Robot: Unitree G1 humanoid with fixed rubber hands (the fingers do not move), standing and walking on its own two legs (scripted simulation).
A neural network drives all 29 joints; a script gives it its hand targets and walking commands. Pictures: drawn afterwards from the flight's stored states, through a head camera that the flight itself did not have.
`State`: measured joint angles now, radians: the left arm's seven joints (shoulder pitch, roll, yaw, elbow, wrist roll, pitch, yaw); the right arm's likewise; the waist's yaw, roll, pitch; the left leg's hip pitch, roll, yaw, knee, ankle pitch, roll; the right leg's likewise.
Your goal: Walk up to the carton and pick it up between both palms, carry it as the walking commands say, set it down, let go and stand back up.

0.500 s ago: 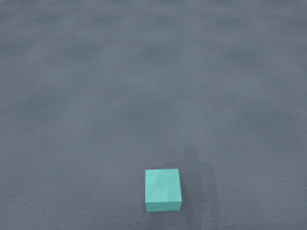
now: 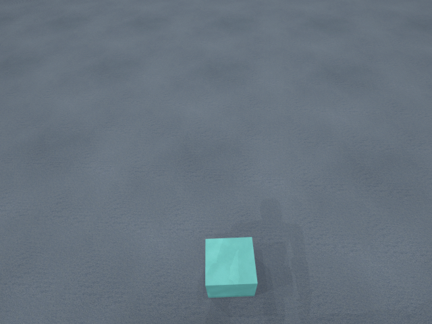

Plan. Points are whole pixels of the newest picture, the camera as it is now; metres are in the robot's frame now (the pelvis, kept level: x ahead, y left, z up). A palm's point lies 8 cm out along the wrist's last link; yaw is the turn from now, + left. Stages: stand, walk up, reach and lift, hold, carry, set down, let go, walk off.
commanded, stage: stand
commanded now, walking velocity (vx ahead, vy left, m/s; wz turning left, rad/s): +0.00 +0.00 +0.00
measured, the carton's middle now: (230, 267) +0.44 +0.01 -0.68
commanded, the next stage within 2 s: reach and lift in 0.20 s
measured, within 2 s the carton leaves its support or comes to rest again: neither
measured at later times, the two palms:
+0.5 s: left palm out of the picture +0.13 +0.23 -0.13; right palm (350, 302) +0.19 -0.23 -0.12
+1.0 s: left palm (124, 310) +0.18 +0.24 -0.17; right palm (320, 293) +0.22 -0.19 -0.17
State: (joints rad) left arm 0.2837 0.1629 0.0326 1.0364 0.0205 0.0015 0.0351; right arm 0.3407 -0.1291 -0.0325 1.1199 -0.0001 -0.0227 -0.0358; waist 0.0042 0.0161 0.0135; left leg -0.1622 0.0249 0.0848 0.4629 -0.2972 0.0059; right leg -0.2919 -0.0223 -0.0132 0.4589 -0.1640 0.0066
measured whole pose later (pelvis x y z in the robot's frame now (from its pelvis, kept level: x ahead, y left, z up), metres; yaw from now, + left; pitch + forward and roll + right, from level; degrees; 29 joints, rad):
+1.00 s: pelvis -0.03 -0.02 -0.06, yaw +2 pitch +23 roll +1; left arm -0.12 0.25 0.12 0.65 -0.01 0.21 -0.07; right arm -0.12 -0.09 -0.03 0.51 0.01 0.29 -0.07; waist 0.01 -0.03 -0.07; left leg -0.90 0.02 0.03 0.89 -0.39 -0.02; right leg -1.01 -0.03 -0.01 0.85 -0.25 -0.01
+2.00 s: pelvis -0.04 -0.02 -0.10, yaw +4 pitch +46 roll +3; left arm -0.94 0.21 0.39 0.81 0.02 0.08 -0.05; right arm -1.00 -0.11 -0.31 0.80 -0.03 0.13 -0.10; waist 0.01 -0.03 -0.07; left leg -1.43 0.02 0.03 0.99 -0.36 -0.02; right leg -1.53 -0.03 0.00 0.93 -0.21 -0.01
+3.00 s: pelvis -0.11 -0.02 -0.33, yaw +6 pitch +45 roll +4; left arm -1.28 0.36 0.17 0.93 -0.17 0.11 0.07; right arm -1.36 -0.26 -0.18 0.98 0.03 0.12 -0.17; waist 0.01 -0.03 0.24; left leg -2.11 0.01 0.02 1.94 -0.61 -0.03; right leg -2.25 -0.03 0.03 1.85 -0.39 -0.02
